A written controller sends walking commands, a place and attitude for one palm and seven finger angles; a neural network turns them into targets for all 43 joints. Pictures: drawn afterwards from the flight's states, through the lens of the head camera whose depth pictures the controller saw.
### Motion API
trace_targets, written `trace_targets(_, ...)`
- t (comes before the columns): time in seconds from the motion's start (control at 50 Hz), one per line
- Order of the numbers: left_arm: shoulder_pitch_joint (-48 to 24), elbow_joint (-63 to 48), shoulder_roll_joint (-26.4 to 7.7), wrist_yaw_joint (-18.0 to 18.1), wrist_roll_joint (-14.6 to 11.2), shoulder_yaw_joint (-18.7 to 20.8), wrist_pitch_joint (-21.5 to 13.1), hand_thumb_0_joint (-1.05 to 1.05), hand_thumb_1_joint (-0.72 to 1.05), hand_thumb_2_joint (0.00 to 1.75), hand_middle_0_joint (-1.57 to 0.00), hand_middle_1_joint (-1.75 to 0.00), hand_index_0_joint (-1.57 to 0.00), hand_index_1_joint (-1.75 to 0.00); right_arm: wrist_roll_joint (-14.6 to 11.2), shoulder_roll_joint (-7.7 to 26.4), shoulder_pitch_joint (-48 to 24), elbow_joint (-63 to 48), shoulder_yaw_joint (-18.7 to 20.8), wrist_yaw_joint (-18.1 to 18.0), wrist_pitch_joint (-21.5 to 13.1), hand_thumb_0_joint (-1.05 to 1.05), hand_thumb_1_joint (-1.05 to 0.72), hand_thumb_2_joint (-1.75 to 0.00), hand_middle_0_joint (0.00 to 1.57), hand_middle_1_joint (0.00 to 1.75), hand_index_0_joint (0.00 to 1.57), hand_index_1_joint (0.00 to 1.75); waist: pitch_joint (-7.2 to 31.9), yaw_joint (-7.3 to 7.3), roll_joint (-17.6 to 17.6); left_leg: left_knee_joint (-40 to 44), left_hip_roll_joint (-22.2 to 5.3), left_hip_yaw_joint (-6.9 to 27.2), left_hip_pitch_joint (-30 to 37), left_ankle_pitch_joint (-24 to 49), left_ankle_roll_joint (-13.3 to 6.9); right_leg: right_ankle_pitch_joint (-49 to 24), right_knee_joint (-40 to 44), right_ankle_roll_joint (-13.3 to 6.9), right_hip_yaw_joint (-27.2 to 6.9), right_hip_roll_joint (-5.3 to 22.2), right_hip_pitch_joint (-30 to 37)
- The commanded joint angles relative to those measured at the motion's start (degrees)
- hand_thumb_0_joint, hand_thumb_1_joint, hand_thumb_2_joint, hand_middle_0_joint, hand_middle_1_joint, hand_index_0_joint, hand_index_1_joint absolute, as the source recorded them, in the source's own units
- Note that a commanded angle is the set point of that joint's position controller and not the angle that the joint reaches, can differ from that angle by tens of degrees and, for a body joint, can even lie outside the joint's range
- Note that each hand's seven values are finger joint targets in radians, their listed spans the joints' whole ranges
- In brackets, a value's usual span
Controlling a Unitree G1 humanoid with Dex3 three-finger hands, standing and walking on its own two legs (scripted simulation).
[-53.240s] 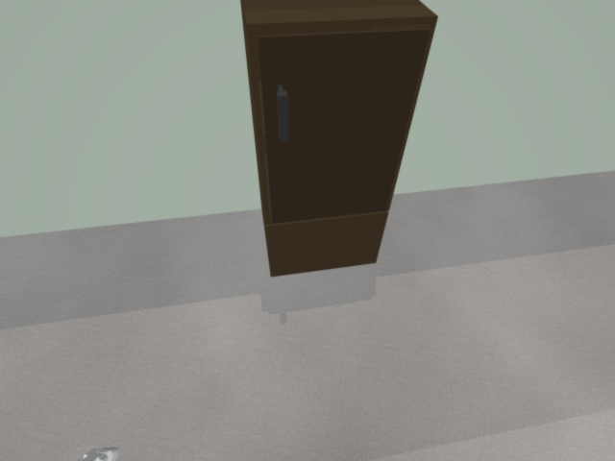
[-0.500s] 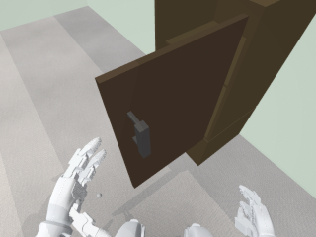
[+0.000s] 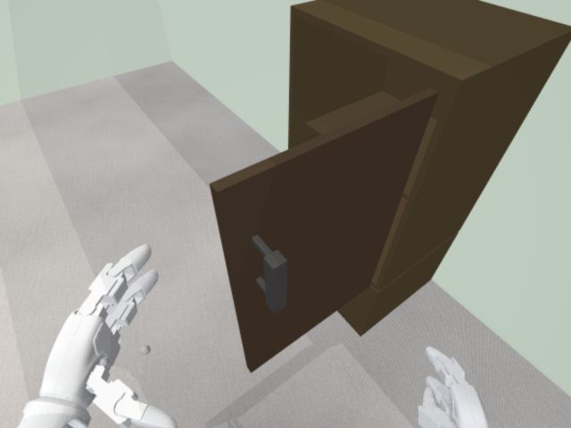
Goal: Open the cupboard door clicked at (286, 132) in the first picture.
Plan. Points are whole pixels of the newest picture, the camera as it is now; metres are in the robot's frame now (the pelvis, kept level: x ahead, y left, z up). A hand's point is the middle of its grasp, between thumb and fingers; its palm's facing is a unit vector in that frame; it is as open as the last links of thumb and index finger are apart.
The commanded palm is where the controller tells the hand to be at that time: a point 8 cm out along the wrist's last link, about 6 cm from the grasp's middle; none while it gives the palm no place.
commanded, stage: draw the hand back to the body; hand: left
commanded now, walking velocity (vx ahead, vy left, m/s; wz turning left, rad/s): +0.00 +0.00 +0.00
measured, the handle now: (267, 274) +0.33 +0.06 +0.04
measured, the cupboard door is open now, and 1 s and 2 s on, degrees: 90 90 90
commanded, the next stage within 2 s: step back with the hand held close in 1.04 s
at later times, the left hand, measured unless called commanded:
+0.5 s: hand (60, 286) +0.21 +0.24 +0.18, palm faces +0.37 -0.84 -0.39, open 11.0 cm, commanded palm +0.16 +0.29 +0.20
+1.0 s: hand (49, 271) +0.21 +0.24 +0.20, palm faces +0.44 -0.81 -0.39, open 7.5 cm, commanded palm +0.16 +0.28 +0.22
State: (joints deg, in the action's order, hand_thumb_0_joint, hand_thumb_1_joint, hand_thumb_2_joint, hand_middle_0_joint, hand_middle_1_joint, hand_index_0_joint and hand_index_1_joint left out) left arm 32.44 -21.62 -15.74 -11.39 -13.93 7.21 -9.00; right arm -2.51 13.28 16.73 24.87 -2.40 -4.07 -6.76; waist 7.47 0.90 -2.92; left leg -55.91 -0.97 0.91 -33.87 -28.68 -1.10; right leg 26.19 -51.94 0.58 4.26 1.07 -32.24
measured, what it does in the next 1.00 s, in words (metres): rises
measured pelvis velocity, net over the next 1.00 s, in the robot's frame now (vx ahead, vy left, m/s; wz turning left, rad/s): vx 0.02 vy -0.01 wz -0.02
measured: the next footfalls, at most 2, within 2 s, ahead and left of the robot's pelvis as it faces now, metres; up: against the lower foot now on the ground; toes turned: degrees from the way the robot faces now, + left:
none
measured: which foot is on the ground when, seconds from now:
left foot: down 0.00-1.00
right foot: down 0.00-1.00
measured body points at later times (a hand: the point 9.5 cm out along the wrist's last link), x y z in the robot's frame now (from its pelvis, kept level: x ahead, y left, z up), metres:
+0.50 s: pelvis +0.02 +0.01 +0.05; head +0.00 -0.01 +0.50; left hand +0.19 +0.29 +0.20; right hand +0.20 -0.21 -0.03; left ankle +0.00 +0.10 -0.69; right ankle +0.00 -0.13 -0.69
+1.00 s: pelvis +0.02 -0.01 +0.06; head +0.00 -0.03 +0.50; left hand +0.19 +0.28 +0.23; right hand +0.20 -0.24 -0.03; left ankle +0.00 +0.10 -0.69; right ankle +0.00 -0.13 -0.69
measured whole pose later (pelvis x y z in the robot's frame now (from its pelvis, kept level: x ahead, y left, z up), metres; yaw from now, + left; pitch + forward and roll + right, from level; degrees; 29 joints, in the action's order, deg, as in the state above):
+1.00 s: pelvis +0.02 -0.01 +0.06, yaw -1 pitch -4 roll -1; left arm 27.0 -22.2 -18.9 6.8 -3.5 18.4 -3.5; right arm 0.2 13.1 11.2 36.5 -1.0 -5.0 -5.7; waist -1.2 3.8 -3.7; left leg -24.5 -1.0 -1.3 -4.0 -16.1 -0.2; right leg 14.3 -22.9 -0.1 2.4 0.2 -4.2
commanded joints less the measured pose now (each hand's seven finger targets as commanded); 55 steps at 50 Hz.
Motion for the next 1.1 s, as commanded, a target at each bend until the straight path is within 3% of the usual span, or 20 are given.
trace_targets(0.0, 1.94, -15.05, -6.25, 13.53, 8.55, 3.3, 2.41, 0.0, -0.22, 0.42, -0.16, -0.3, -0.16, -0.3, 0.6, 4.55, -4.98, -9.02, 2.16, -2.36, -2.39, 0.0, -0.9, -0.9, 0.2, 0.3, 0.2, 0.3, 0.05, 1.13, -1.67, 15.87, 0.47, 0.27, 5.75, 12.7, 0.43, -10.1, 13.31, -2.03, -1.81, -0.73, 6.39)
trace_targets(0.02, 1.8, -15.59, -6.37, 15.26, 9.44, 3.37, 3.35, 0.0, -0.18, 0.43, -0.16, -0.3, -0.16, -0.3, 0.74, 4.69, -5.27, -8.61, 2.06, -2.36, -2.03, 0.0, -0.9, -0.9, 0.2, 0.3, 0.2, 0.3, -0.54, 1.1, -1.71, 16.7, 0.23, 0.44, 6.64, 13.6, 0.41, -10.63, 13.82, -1.99, -1.31, -0.68, 7.31)
trace_targets(0.04, 1.52, -15.46, -7.47, 16.59, 10.23, 4.15, 3.9, 0.0, -0.15, 0.45, -0.16, -0.3, -0.16, -0.3, 0.87, 5.06, -6.1, -8.08, 2.16, -2.47, -1.9, 0.0, -0.9, -0.9, 0.2, 0.3, 0.2, 0.3, -0.2, 1.29, 0.76, 17.48, 0.05, 0.68, 7.62, 14.14, 0.21, -10.73, 15.03, -1.99, -1.26, -0.88, 8.56)
trace_targets(0.08, -1.36, -17.48, -7.84, 18.21, 11.26, 3.61, 4.1, 0.0, -0.08, 0.48, -0.16, -0.3, -0.16, -0.3, 1.22, 5.44, -6.3, -7.47, 1.92, -2.68, -2.14, 0.0, -0.9, -0.9, 0.2, 0.3, 0.2, 0.3, 0.11, 0.69, -1.04, 19.13, 0.11, 0.44, 10.57, 14.66, 0.1, -11.52, 16.36, -1.79, -1.41, -0.51, 10.12)
trace_targets(0.14, -2.38, -15.68, -9.88, 19.92, 12.01, 6.23, 4.24, 0.0, 0.02, 0.52, -0.17, -0.3, -0.17, -0.3, 1.57, 5.71, -7.33, -5.68, 1.82, -3.01, -2.73, 0.0, -0.9, -0.9, 0.2, 0.3, 0.2, 0.3, -1.0, 1.23, 0.77, 22.18, -0.02, 0.61, 13.23, 15.52, 0.05, -12.1, 19.05, -1.84, -1.08, -0.51, 13.44)
trace_targets(0.2, -4.6, -16.58, -9.52, 20.37, 12.49, 6.39, 3.88, 0.0, 0.13, 0.57, -0.17, -0.3, -0.17, -0.3, 1.67, 5.56, -7.96, -4.38, 1.54, -2.88, -3.48, 0.0, -0.9, -0.9, 0.2, 0.3, 0.2, 0.3, -2.14, 1.24, -2.11, 25.1, -0.19, 0.91, 16.52, 17.81, 0.29, -13.17, 20.71, -1.77, -0.93, -0.49, 15.39)
trace_targets(0.24, -4.47, -15.03, -10.22, 20.52, 12.39, 7.93, 3.96, 0.0, 0.2, 0.6, -0.18, -0.3, -0.18, -0.3, 1.82, 5.79, -8.69, -3.32, 1.6, -2.77, -3.84, 0.0, -0.9, -0.9, 0.2, 0.3, 0.2, 0.3, -2.58, 1.75, -0.46, 26.8, -0.3, 1.04, 17.76, 19.56, 0.38, -14.56, 22.12, -1.84, -0.73, -0.57, 18.01)
trace_targets(0.36, -4.41, -15.01, -10.56, 19.96, 12.02, 10.78, 3.57, 0.0, 0.41, 0.69, -0.18, -0.3, -0.18, -0.3, 2.13, 5.57, -9.91, -1.19, 1.82, -1.89, -4.23, 0.0, -0.9, -0.9, 0.2, 0.3, 0.2, 0.3, -3.15, 2.36, -1.12, 30.34, -0.95, 0.58, 22.64, 29.18, 1.05, -20.75, 24.98, -1.75, -0.65, -0.6, 23.31)
trace_targets(0.46, -6.74, -14.95, -12.26, 19.77, 11.72, 14.26, 2.95, 0.0, 0.58, 0.76, -0.19, -0.3, -0.19, -0.3, 2.32, 5.62, -10.82, -0.07, 2.09, -1.36, -3.84, 0.0, -0.9, -0.9, 0.2, 0.3, 0.2, 0.3, -3.92, 2.8, -1.94, 32.53, -0.99, 0.05, 24.76, 30.96, 1.25, -22.42, 27.25, -1.78, -0.87, -0.77, 25.93)
trace_targets(0.6, -10.01, -13.99, -14.12, 19.6, 10.76, 18.61, 2.42, 0.0, 0.83, 0.87, -0.2, -0.3, -0.2, -0.3, 2.43, 5.6, -12.02, 1.02, 2.7, -1.23, -2.88, 0.0, -0.9, -0.9, 0.2, 0.3, 0.2, 0.3, -4.38, 3.05, -0.44, 33.91, -0.61, -1.27, 26.86, 30.27, 0.69, -24.68, 29.69, -1.56, -1.33, -0.86, 27.88)
trace_targets(0.64, -11.24, -13.89, -15.68, 19.73, 10.79, 20.37, 2.17, 0.0, 0.9, 0.9, -0.2, -0.3, -0.2, -0.3, 2.43, 5.74, -12.54, 1.56, 2.89, -1.43, -2.77, 0.0, -0.9, -0.9, 0.2, 0.3, 0.2, 0.3, -4.13, 3.3, -1.72, 33.87, -0.36, -1.71, 27.56, 30.39, 0.53, -25.62, 30.36, -1.68, -1.6, -0.82, 28.47)
trace_targets(0.7, -9.89, -11.62, -11.86, 19.0, 10.58, 16.84, 2.47, 0.0, 0.9, 0.9, -0.2, -0.3, -0.2, -0.3, 2.4, 5.88, -12.27, 1.71, 3.1, -0.88, -2.31, 0.0, -0.9, -0.9, 0.2, 0.3, 0.2, 0.3, -5.65, 2.77, -0.76, 34.41, -0.53, -1.65, 27.9, 30.87, 0.46, -25.29, 30.74, -1.32, -1.48, -0.85, 27.65)
trace_targets(0.76, -9.67, -11.93, -12.92, 19.06, 10.65, 17.34, 2.18, 0.0, 0.9, 0.9, -0.2, -0.3, -0.2, -0.3, 2.51, 5.97, -12.58, 1.7, 3.44, -0.92, -2.13, 0.0, -0.9, -0.9, 0.2, 0.3, 0.2, 0.3, -4.3, 3.0, 0.83, 34.52, -0.35, -1.88, 28.59, 30.65, 0.11, -26.19, 30.95, -1.28, -1.71, -0.75, 28.59)
trace_targets(0.88, -10.33, -13.24, -15.03, 19.43, 10.78, 19.35, 1.71, 0.0, 0.9, 0.9, -0.2, -0.3, -0.2, -0.3, 2.62, 5.51, -13.05, 2.08, 3.44, -1.38, -2.32, 0.0, -0.9, -0.9, 0.2, 0.3, 0.2, 0.3, -3.75, 3.32, 0.01, 34.21, 0.11, -2.38, 29.11, 30.06, -0.08, -26.99, 31.57, -1.32, -2.16, -0.7, 29.1)
trace_targets(0.96, -11.09, -13.46, -14.45, 19.35, 10.76, 18.64, 1.6, 0.0, 0.9, 0.9, -0.2, -0.3, -0.2, -0.3, 2.5, 5.34, -13.38, 2.33, 3.36, -1.42, -2.6, 0.0, -0.9, -0.9, 0.2, 0.3, 0.2, 0.3, -5.34, 3.06, -1.65, 34.43, 0.17, -2.5, 29.18, 29.03, 0.08, -25.95, 32.34, -1.28, -2.29, -0.76, 28.26)
trace_targets(1.08, -10.38, -11.97, -13.69, 19.12, 10.68, 18.16, 1.24, 0.0, 0.9, 0.9, -0.2, -0.3, -0.2, -0.3, 2.52, 5.44, -13.38, 2.73, 3.66, -1.39, -2.9, 0.0, -0.9, -0.9, 0.2, 0.3, 0.2, 0.3, -6.0, 3.01, 0.41, 34.97, 0.05, -2.67, 29.55, 27.6, -0.13, -24.63, 33.06, -1.06, -2.37, -0.97, 27.75)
